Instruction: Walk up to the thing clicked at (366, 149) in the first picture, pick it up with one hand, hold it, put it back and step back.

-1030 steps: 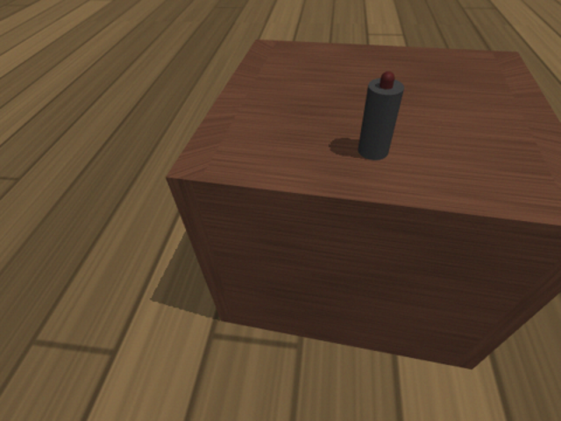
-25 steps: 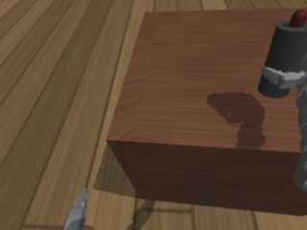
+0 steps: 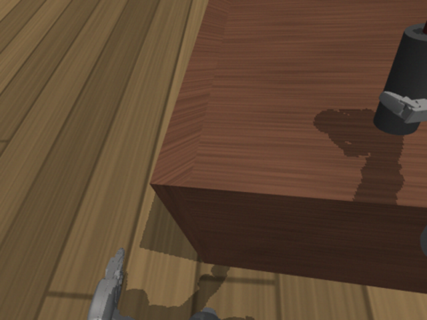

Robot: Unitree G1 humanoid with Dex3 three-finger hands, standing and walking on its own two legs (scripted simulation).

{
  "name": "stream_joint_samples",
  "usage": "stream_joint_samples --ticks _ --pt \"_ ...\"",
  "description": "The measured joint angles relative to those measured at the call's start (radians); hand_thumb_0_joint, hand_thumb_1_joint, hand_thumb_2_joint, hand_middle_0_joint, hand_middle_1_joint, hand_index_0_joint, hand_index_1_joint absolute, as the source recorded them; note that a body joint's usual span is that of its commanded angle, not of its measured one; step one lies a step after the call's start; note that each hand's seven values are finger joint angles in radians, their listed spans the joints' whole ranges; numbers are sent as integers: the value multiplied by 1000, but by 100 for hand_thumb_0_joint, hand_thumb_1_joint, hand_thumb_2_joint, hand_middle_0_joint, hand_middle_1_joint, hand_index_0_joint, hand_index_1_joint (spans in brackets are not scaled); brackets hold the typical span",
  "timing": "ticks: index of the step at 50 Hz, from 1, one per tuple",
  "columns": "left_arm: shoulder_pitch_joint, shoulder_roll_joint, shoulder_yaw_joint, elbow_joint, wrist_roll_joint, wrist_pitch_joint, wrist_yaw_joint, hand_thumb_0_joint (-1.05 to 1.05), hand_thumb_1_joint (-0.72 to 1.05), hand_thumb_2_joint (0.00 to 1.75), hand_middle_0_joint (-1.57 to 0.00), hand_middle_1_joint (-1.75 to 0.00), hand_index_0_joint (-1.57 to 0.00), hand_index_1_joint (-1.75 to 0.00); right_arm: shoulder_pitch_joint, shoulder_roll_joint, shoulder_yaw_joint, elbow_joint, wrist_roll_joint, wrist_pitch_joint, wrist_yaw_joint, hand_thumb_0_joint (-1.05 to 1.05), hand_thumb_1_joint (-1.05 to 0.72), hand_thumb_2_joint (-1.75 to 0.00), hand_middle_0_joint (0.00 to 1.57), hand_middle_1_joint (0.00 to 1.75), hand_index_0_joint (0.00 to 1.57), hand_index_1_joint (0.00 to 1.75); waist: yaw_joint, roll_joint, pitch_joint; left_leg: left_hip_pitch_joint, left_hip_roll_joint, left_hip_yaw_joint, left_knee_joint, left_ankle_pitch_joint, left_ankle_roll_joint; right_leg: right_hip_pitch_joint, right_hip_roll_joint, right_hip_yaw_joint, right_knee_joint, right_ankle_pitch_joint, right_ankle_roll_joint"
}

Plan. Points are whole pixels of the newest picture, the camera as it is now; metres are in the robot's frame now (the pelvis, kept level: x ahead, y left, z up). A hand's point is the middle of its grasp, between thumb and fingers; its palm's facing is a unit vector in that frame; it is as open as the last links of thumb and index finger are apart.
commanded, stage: lower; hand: right
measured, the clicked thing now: (415, 75) +0.52 -0.23 +0.15
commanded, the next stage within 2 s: loosen in 0.70 s
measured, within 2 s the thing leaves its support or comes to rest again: rests again in 1.62 s
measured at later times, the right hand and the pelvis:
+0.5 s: hand (402, 96) +0.53 -0.24 +0.10, palm faces +0.21 +0.98 +0.02, open 10.5 cm; pelvis -0.01 +0.00 -0.02, yaw +0 degrees
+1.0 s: hand (400, 102) +0.53 -0.24 +0.09, palm faces +0.22 +0.98 +0.01, open 10.4 cm; pelvis -0.01 +0.01 -0.03, yaw +0 degrees
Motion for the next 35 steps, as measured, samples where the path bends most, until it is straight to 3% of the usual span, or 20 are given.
stream_joint_samples --ticks 15,35 --pt "15 0 -13 -97 10 20 -1 -1 -55 6 -6 -4 -5 -4 -36 -40 -31 33 -30 -31 -7 0 44 -111 79 105 69 102 30 -3 -12 -98 -5 10 86 -29 2 -103 -4 12 90 -30 2" --pt "43 2 -2 -164 16 32 -10 -1 -54 6 -6 -4 -5 -4 -16 -42 -55 20 -37 -40 -2 0 44 -111 79 105 69 102 47 -11 -29 -169 -9 16 150 -57 4 -177 -7 21 160 -60 4"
